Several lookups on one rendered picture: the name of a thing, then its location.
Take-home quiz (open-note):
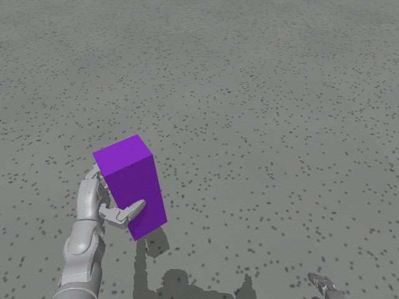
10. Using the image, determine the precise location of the carton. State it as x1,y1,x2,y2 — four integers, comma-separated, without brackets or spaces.
93,134,167,241

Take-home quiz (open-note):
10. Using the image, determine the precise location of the left robot hand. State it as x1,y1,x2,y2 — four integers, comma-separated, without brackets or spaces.
76,163,146,230

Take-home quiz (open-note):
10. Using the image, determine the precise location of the right robot hand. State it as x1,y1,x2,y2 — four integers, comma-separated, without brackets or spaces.
308,272,346,299

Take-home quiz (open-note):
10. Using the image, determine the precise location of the left robot arm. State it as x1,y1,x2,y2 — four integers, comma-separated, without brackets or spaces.
53,219,105,299

